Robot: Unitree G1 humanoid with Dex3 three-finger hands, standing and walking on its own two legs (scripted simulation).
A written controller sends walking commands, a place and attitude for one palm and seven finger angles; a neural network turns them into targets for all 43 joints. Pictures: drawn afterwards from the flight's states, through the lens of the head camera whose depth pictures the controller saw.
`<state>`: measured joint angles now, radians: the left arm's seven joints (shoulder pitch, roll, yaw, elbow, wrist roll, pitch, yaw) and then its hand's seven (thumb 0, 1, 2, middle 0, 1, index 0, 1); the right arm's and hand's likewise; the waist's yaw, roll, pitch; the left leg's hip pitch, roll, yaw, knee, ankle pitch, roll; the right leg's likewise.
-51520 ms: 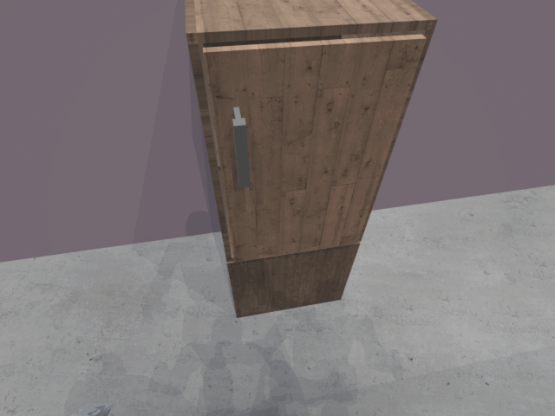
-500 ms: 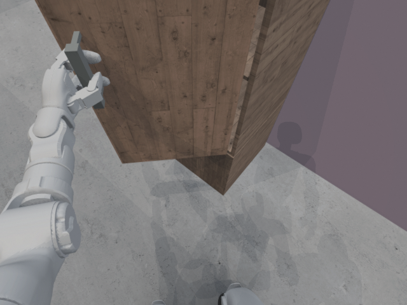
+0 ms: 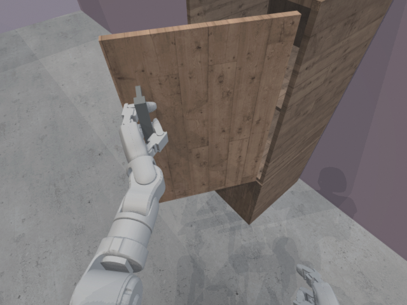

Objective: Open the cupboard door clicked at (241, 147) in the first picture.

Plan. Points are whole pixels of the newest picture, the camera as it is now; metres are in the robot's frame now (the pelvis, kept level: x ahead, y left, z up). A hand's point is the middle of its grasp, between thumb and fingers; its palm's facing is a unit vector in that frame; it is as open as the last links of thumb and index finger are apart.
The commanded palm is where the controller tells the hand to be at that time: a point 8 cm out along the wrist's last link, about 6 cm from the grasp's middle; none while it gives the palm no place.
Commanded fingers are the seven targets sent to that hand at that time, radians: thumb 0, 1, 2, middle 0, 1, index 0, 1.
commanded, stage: pull the door open along its arc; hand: left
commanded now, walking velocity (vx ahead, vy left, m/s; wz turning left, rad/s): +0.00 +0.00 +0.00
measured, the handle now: (145, 120) +0.47 +0.14 +0.10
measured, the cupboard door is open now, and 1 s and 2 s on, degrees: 64 86 88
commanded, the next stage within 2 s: open thumb and fingers to let go in 0.80 s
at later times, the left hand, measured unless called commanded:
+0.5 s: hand (165, 146) +0.39 +0.09 +0.11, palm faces +0.33 -0.94 +0.00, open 5.8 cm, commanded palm +0.32 +0.13 +0.10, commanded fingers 0.00 0.90 0.90 -0.40 -1.35 -0.40 -1.35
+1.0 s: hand (190, 178) +0.32 +0.03 +0.11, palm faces +0.27 -0.96 -0.05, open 6.0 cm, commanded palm +0.27 +0.07 +0.10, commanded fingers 0.00 0.48 0.72 -0.37 -1.30 -0.37 -1.30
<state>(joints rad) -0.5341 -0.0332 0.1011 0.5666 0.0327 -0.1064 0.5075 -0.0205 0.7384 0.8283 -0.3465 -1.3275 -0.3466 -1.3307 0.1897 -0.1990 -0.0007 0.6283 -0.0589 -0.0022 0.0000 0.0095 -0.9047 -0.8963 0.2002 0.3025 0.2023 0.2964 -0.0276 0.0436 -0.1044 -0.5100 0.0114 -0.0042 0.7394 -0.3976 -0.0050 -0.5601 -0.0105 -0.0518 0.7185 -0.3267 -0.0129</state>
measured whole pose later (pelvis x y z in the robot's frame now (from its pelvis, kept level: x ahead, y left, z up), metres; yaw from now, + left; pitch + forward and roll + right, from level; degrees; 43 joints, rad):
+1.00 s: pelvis +0.01 -0.01 +0.01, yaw +1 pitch +2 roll +0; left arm -0.05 -0.10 -0.32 0.05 0.05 0.09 0.58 -0.01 0.66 0.78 -0.37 -1.32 -0.38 -1.35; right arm 0.07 -0.15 0.02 0.59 -0.05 0.08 0.01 0.01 -0.90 -0.90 0.20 0.30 0.20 0.30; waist 0.02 0.05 -0.05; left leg -0.30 0.02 -0.02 0.67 -0.40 -0.02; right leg -0.35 0.00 -0.07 0.66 -0.34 -0.03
